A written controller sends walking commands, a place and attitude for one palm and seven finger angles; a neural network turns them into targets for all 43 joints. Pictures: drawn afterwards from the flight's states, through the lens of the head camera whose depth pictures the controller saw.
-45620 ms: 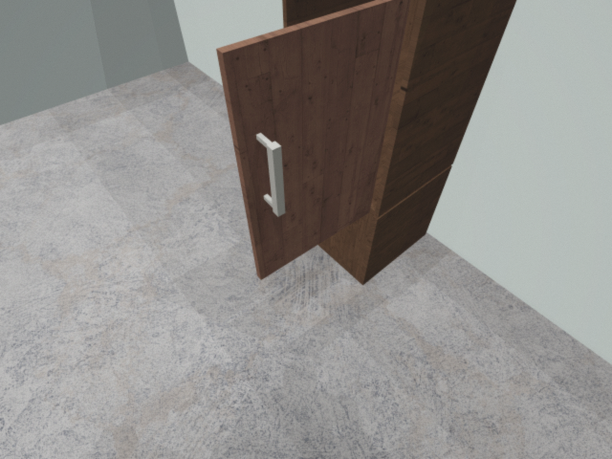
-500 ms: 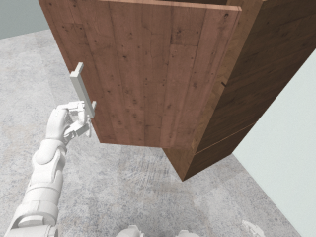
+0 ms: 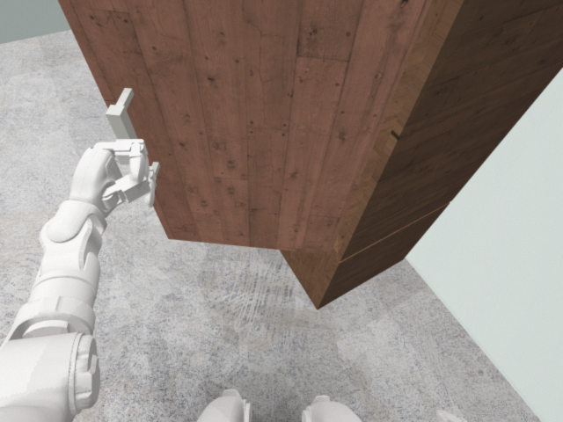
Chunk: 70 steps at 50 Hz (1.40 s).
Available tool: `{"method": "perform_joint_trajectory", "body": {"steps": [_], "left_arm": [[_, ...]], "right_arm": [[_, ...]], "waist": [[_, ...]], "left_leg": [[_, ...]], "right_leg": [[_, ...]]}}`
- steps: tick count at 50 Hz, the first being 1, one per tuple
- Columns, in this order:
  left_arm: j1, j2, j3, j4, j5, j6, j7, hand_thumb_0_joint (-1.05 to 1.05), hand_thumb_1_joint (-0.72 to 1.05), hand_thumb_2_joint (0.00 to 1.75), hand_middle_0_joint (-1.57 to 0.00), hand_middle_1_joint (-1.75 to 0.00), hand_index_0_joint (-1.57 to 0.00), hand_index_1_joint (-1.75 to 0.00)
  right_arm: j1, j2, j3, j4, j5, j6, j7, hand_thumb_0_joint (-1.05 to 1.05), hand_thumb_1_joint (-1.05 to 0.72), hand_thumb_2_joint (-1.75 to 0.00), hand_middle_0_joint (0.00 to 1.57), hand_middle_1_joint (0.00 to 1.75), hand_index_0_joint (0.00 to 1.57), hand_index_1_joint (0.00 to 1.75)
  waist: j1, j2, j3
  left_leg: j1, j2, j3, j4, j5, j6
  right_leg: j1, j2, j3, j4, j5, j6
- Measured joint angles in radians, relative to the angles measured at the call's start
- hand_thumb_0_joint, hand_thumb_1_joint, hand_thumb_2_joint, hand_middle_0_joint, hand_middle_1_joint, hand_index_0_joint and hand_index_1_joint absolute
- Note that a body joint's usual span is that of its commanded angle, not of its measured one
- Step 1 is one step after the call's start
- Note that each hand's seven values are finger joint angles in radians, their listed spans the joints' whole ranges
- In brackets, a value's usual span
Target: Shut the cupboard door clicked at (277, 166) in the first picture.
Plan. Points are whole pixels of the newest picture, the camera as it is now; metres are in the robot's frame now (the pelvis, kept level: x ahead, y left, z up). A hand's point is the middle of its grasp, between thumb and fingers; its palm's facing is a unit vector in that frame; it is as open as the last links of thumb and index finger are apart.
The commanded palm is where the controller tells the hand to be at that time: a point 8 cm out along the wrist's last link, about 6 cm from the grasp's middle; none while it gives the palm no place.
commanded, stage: push the door shut along its arc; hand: left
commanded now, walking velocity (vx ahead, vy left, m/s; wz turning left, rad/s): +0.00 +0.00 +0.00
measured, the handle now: (138, 145) +0.50 +0.21 +0.07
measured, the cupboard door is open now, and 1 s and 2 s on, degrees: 55 37 29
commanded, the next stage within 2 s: pull the fist back off the door in 1.42 s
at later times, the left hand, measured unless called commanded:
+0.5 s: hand (166, 153) +0.49 +0.17 +0.07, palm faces -0.27 -0.96 -0.03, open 3.2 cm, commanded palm +0.50 +0.19 +0.07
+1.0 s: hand (213, 123) +0.56 +0.11 +0.07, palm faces -0.40 -0.92 +0.01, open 3.1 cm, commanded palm +0.56 +0.14 +0.07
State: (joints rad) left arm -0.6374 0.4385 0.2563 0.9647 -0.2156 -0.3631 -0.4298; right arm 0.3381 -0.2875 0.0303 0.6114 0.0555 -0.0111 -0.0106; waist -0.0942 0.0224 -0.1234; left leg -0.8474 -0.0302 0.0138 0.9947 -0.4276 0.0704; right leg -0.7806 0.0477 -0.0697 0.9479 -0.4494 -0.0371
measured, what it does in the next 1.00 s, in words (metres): stands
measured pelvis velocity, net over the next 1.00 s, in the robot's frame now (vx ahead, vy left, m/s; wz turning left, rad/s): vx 0.00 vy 0.01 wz -0.05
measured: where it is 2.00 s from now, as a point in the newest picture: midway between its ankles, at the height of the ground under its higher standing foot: outside the picture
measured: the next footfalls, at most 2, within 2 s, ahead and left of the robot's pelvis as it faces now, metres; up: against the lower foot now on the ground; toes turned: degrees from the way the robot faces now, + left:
none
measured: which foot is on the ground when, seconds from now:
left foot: down 0.00-1.00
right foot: down 0.00-1.00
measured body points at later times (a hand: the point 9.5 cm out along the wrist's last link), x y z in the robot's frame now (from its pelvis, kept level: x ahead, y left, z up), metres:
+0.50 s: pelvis -0.01 +0.01 -0.02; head +0.11 +0.04 +0.41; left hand +0.50 +0.22 +0.08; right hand +0.02 -0.27 -0.12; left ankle +0.03 +0.07 -0.68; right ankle +0.00 -0.10 -0.68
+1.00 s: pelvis +0.00 +0.01 -0.03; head +0.16 +0.02 +0.39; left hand +0.57 +0.16 +0.07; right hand -0.03 -0.26 -0.13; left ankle +0.03 +0.07 -0.68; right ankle +0.00 -0.10 -0.68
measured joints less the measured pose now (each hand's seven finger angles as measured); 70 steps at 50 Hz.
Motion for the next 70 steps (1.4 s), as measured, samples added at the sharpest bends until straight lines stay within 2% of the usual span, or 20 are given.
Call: {"method": "perform_joint_trajectory", "body": {"steps": [9,16,25,35,49,53,61,70], "left_arm": [[-0.129,0.034,-0.024,0.11,0.011,-0.005,-0.018,0.02,0.9,0.9,-1.31,-1.5,-1.35,-1.5],[-0.242,0.062,-0.052,0.184,0.024,0.016,-0.034,0.02,0.9,0.9,-1.3,-1.5,-1.35,-1.5],[-0.366,0.095,-0.053,0.243,0.055,0.049,-0.038,0.02,0.9,0.9,-1.3,-1.5,-1.32,-1.5],[-0.48,0.121,-0.056,0.294,0.089,0.091,-0.054,0.02,0.9,0.9,-1.3,-1.5,-1.3,-1.5],[-0.558,0.16,0.023,0.343,0.143,0.124,-0.076,0.02,0.9,0.9,-1.3,-1.5,-1.3,-1.5],[-0.547,0.179,0.035,0.337,0.149,0.121,-0.09,0.02,0.88,0.91,-1.3,-1.5,-1.3,-1.5],[-0.579,0.177,-0.035,0.346,0.121,0.148,-0.101,0.02,0.87,0.91,-1.3,-1.5,-1.31,-1.5],[-0.651,0.164,-0.103,0.355,0.104,0.182,-0.102,0.03,0.91,0.94,-1.3,-1.5,-1.31,-1.5]], "right_arm": [[0.015,-0.005,0.004,0.038,-0.004,0.002,0.001,0.01,-0.91,-0.9,0.2,0.3,0.2,0.3],[0.011,-0.009,0.006,0.053,-0.01,-0.016,0.001,0.01,-0.91,-0.9,0.2,0.3,0.2,0.3],[0.017,-0.012,0.011,0.055,-0.021,-0.04,0.002,0.01,-0.91,-0.9,0.2,0.3,0.2,0.3],[0.039,-0.007,0.019,0.062,-0.033,-0.042,0.002,0.0,-0.9,-0.9,0.2,0.3,0.21,0.3],[0.062,-0.001,0.028,0.04,-0.046,-0.02,-0.002,0.0,-0.9,-0.9,0.21,0.3,0.21,0.3],[0.074,0.002,0.027,0.036,-0.046,-0.014,-0.005,0.0,-0.9,-0.9,0.21,0.3,0.21,0.3],[0.067,0.007,0.027,0.079,-0.047,-0.018,-0.015,0.0,-0.9,-0.9,0.21,0.3,0.21,0.3],[0.009,-0.005,0.019,0.117,-0.054,-0.052,-0.03,0.0,-0.9,-0.9,0.21,0.3,0.21,0.3]], "waist": [[-0.009,0.002,0.001],[-0.029,0.005,0.0],[-0.061,0.011,0.0],[-0.094,0.02,0.001],[-0.152,0.037,0.005],[-0.153,0.04,0.004],[-0.135,0.034,0.005],[-0.131,0.021,0.005]], "left_leg": [[-0.063,-0.004,-0.015,0.036,0.001,0.002],[-0.128,-0.005,-0.021,0.071,-0.001,0.005],[-0.205,0.0,-0.021,0.114,-0.012,0.01],[-0.264,0.009,-0.019,0.146,-0.029,0.012],[-0.295,0.037,-0.001,0.172,-0.063,0.009],[-0.291,0.043,0.003,0.175,-0.072,0.005],[-0.29,0.039,-0.013,0.177,-0.077,-0.004],[-0.328,0.035,-0.037,0.213,-0.084,-0.011]], "right_leg": [[-0.054,-0.005,-0.018,0.028,-0.002,0.0],[-0.113,-0.006,-0.027,0.057,-0.004,0.002],[-0.187,-0.002,-0.03,0.092,-0.009,0.006],[-0.244,0.006,-0.028,0.115,-0.019,0.008],[-0.284,0.033,-0.008,0.134,-0.036,0.003],[-0.285,0.039,-0.002,0.138,-0.042,-0.001],[-0.278,0.037,-0.018,0.14,-0.053,-0.01],[-0.306,0.034,-0.044,0.169,-0.066,-0.019]]}}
